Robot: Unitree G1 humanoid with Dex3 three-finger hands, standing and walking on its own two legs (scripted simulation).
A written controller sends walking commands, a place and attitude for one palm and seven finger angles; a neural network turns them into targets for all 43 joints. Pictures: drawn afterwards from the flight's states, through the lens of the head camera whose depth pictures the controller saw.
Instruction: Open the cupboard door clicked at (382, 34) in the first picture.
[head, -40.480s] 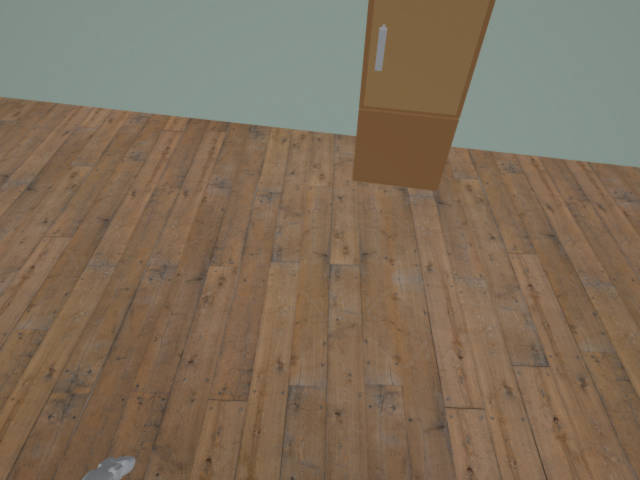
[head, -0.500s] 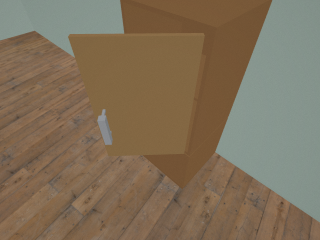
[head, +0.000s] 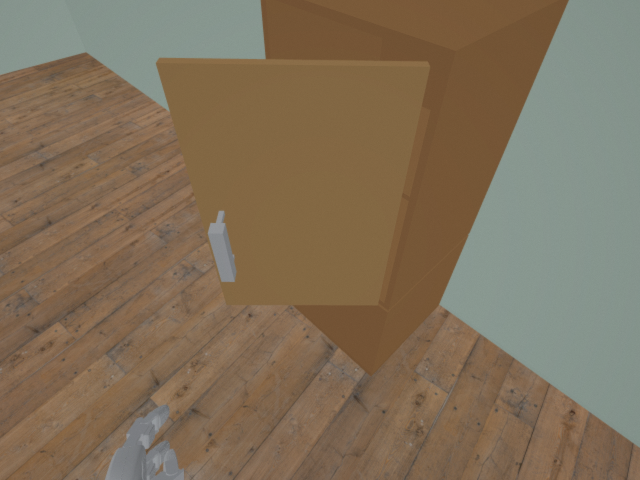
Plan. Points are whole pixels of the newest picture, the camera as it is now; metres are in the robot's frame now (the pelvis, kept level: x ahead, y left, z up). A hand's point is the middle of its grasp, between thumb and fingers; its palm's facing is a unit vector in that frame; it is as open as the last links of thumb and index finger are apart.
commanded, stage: raise the hand with hooked fingers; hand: left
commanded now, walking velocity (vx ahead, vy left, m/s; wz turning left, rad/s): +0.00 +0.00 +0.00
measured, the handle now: (225, 246) +0.55 +0.22 -0.09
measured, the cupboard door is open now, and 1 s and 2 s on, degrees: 46 46 46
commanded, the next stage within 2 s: move the hooked fingers beside the handle in 1.96 s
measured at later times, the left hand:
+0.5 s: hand (182, 457) +0.16 +0.18 -0.04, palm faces +0.05 -0.99 -0.12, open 9.9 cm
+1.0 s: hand (163, 425) +0.21 +0.23 -0.08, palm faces +0.00 -1.00 -0.03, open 12.9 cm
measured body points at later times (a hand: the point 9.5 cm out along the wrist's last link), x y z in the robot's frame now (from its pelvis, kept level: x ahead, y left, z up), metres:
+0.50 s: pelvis -0.05 -0.05 -0.12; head +0.03 -0.03 +0.32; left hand +0.16 +0.23 -0.04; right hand +0.18 -0.26 -0.19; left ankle +0.03 +0.08 -0.73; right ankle -0.03 -0.12 -0.73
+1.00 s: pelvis -0.04 +0.00 -0.11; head +0.05 +0.02 +0.33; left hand +0.20 +0.28 -0.08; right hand +0.12 -0.27 -0.18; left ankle +0.03 +0.08 -0.73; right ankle -0.03 -0.12 -0.73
